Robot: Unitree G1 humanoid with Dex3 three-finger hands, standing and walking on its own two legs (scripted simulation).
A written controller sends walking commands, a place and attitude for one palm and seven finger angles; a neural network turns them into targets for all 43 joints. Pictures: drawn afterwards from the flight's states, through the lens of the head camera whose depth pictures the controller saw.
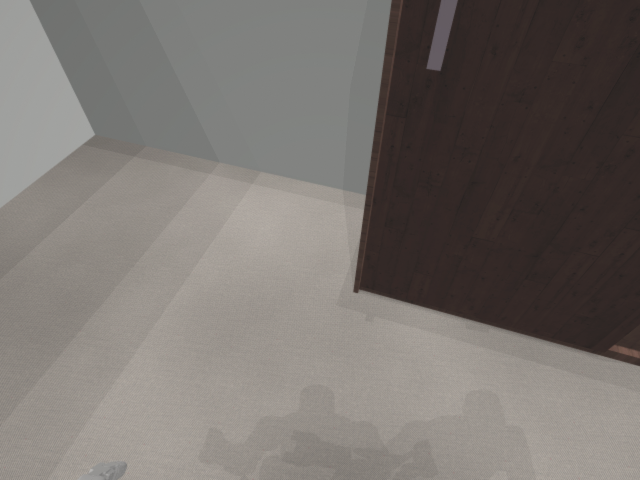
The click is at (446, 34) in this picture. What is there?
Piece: wardrobe's sliding door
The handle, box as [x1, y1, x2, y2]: [426, 0, 457, 70]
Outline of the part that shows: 457,0 441,0 426,68 437,70 440,69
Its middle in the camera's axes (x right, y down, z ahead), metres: +0.23 -0.40 +0.71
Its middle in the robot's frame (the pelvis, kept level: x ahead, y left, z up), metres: +0.84 -0.18 +0.22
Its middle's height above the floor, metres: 0.99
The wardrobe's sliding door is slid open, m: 0.00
